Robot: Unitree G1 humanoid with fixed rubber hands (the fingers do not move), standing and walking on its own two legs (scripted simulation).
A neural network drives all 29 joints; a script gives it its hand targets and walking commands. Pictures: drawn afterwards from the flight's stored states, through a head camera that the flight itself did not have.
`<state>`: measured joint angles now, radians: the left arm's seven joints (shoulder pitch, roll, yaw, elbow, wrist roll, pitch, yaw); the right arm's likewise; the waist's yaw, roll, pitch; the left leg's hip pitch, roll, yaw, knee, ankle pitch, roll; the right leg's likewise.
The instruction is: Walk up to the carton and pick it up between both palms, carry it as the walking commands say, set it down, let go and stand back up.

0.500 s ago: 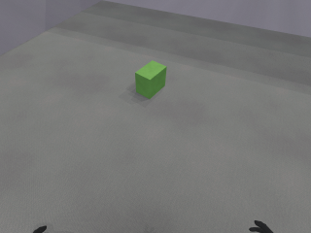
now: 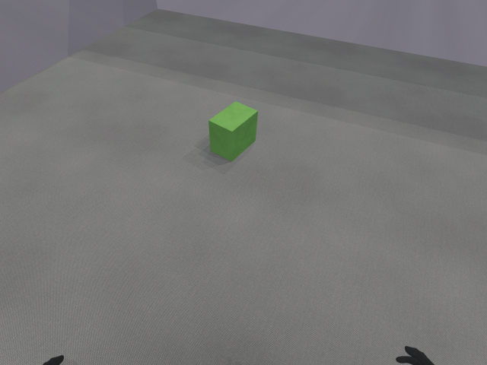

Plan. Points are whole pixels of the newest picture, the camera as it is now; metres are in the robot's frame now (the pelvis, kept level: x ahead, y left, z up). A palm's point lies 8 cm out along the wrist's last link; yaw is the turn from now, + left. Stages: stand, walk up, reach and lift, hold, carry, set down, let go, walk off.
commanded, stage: walk up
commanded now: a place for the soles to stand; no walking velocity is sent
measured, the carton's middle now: (233, 131) +1.54 +0.01 -0.66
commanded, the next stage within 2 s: none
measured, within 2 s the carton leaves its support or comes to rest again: neither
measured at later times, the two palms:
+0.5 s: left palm (55, 346) +0.18 +0.30 -0.07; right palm (417, 274) +0.31 -0.37 -0.08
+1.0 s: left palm (121, 188) +0.53 +0.29 -0.07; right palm (407, 225) +0.44 -0.41 -0.10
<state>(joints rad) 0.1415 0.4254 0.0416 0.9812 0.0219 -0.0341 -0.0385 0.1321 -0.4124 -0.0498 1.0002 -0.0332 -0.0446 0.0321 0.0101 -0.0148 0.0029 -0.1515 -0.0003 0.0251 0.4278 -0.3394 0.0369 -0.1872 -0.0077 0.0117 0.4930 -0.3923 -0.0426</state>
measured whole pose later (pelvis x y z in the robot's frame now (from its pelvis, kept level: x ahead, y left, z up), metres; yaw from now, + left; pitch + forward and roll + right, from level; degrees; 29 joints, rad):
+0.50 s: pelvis +0.16 -0.05 -0.01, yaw +2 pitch -2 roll -2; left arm 0.37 0.49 0.08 0.81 0.01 -0.10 -0.05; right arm 0.18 -0.47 -0.08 0.81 -0.02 -0.04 0.11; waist 0.05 0.06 0.04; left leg -0.51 0.08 -0.01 0.64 -0.13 0.00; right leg 0.00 0.01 -0.14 0.35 -0.31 -0.02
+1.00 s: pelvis +0.40 -0.05 -0.02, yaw -1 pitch -1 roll +1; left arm 0.26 0.50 0.10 0.79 0.02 -0.09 -0.09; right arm 0.36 -0.52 -0.08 0.77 -0.01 -0.08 0.07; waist -0.05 0.01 0.02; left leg -0.14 0.05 0.10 0.58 -0.41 0.01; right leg -0.41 -0.06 -0.06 0.56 -0.18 -0.03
